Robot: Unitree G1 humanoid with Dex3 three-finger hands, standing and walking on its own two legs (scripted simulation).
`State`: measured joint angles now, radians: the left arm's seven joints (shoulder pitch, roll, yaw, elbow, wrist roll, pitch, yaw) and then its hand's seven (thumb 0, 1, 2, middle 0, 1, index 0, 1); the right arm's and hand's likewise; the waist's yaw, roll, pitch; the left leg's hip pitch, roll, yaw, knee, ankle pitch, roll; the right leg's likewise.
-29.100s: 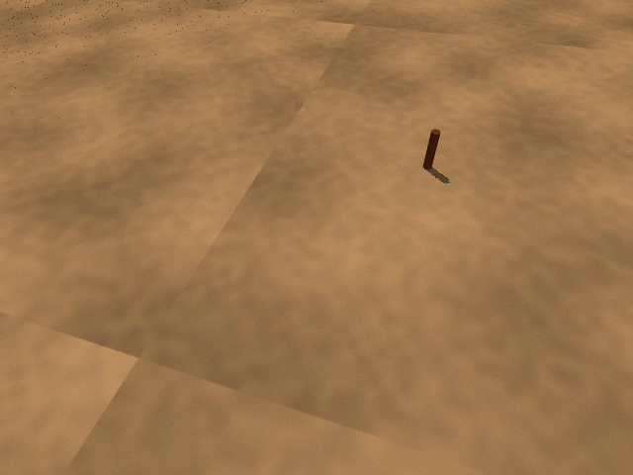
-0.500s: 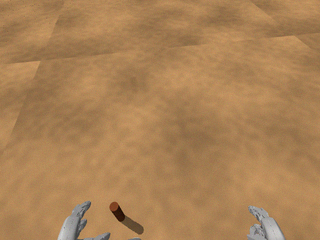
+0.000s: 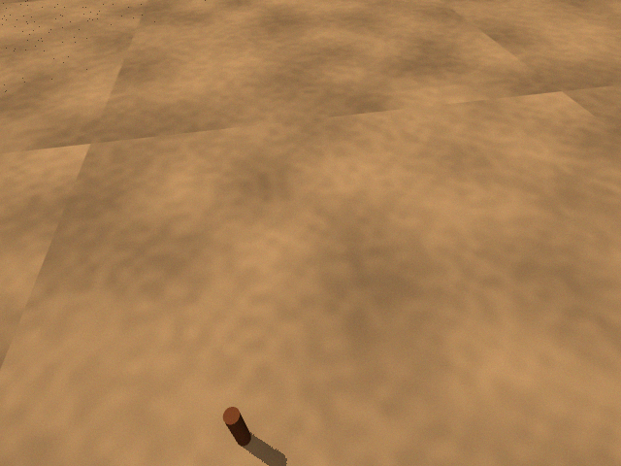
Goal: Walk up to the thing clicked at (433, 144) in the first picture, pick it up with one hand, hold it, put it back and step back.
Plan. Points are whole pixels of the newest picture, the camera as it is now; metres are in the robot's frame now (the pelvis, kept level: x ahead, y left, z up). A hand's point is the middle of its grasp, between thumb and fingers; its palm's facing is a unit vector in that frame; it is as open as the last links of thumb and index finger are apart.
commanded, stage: stand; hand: left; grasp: from the side
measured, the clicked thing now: (238, 427) +0.36 +0.25 -0.67
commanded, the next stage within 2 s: step back in 1.66 s
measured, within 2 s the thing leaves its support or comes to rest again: neither
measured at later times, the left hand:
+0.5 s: hand out of the picture +0.04 +0.24 -0.16, palm faces -0.03 -0.94 -0.34, open 7.4 cm
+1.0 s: hand out of the picture +0.08 +0.23 -0.15, palm faces -0.04 -0.94 -0.34, open 7.4 cm
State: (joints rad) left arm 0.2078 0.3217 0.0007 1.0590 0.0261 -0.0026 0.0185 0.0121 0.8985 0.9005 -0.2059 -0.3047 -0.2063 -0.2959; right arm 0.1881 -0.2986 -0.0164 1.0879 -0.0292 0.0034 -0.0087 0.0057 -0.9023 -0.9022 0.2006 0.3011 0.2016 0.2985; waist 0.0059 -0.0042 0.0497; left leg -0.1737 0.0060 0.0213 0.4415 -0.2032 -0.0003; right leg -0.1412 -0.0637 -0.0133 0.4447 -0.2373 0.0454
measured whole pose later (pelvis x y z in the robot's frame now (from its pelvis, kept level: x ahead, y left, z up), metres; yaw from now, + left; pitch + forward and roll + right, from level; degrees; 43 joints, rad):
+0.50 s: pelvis +0.00 -0.01 +0.00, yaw +0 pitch -3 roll +0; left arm 0.16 0.32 0.00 1.16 0.02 -0.01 0.01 0.01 0.90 0.90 -0.21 -0.30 -0.21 -0.30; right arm 0.14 -0.33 -0.01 1.15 -0.02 0.00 0.00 0.00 -0.90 -0.90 0.20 0.30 0.20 0.30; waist 0.00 0.01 0.05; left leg -0.15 0.01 0.02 0.36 -0.15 -0.01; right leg -0.12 -0.05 -0.02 0.37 -0.19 0.04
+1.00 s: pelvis +0.01 -0.01 +0.01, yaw -1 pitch -2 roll +0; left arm 0.11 0.33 0.00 1.15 0.02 -0.01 0.00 0.01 0.90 0.90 -0.21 -0.30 -0.21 -0.30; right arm 0.12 -0.34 0.00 1.16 -0.01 0.00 0.00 0.00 -0.90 -0.90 0.20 0.30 0.20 0.30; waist -0.01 0.00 0.05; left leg -0.13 0.02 0.03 0.33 -0.16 -0.02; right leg -0.10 -0.05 -0.01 0.34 -0.19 0.03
